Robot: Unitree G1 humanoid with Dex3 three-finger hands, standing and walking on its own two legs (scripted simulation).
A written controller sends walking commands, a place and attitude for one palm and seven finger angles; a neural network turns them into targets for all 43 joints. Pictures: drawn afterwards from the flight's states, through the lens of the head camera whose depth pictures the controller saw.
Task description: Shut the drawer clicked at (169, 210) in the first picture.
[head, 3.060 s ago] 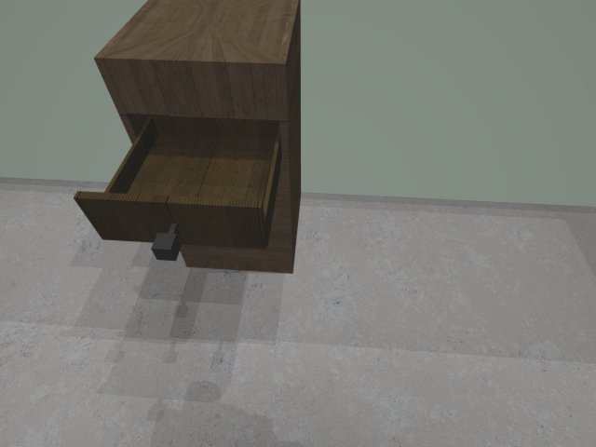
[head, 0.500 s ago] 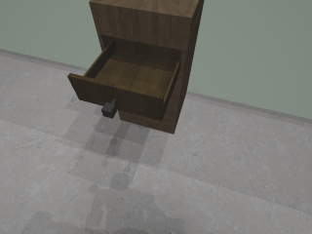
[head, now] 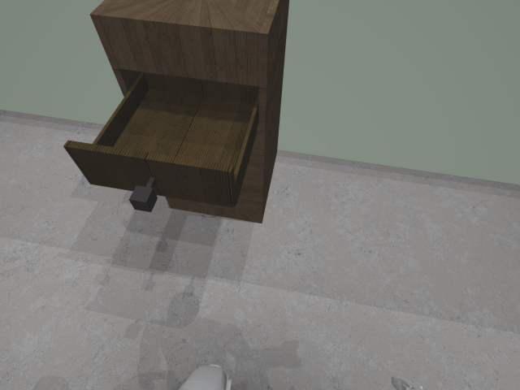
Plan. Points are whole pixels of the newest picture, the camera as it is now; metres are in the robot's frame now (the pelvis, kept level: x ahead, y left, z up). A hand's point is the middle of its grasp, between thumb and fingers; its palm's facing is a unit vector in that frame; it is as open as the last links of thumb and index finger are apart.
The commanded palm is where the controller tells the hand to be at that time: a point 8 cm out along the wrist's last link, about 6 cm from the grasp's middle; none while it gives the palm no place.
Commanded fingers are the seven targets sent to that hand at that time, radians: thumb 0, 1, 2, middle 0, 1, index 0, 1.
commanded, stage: take the last steps up to it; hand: left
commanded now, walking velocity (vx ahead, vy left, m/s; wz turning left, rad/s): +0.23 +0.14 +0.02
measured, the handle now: (147, 191) +0.50 +0.31 -0.13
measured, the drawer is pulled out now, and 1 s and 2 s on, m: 0.30 0.30 0.30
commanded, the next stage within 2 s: come to a stop and stand still in 0.46 s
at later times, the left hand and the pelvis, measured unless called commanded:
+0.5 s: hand (141, 341) +0.20 +0.24 -0.17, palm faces -0.06 -0.97 -0.22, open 7.4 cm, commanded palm none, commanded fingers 0.00 0.90 0.90 -0.20 -0.30 -0.20 -0.30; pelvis +0.09 +0.06 +0.00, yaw -2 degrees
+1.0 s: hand (132, 346) +0.19 +0.26 -0.18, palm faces +0.07 -0.96 -0.28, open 7.3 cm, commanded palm none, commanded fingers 0.00 0.90 0.90 -0.20 -0.30 -0.20 -0.30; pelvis +0.14 +0.05 -0.01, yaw +0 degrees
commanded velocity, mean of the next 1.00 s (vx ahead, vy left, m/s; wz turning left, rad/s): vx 0.02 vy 0.05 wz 0.00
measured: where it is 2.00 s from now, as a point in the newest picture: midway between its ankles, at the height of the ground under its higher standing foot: outside the picture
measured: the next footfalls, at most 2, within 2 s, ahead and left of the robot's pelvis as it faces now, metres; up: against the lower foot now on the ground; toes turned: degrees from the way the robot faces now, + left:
left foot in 0.16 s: +0.06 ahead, +0.15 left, +0.00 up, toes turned -2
right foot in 0.56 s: +0.15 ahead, -0.05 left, +0.00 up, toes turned -2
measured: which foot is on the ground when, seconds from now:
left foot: up 0.00-0.14, down 0.16-0.56, up 0.58-0.78, down 0.80-1.00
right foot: down 0.00-0.16, up 0.18-0.54, down 0.56-1.00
